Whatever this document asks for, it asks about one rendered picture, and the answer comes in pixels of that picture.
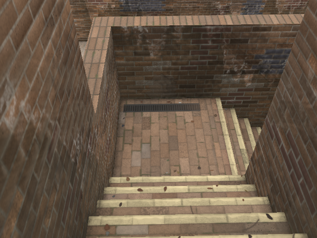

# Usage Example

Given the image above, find stairs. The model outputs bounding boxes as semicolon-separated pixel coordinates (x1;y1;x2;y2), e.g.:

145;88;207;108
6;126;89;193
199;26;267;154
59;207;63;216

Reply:
223;108;262;176
85;175;308;238

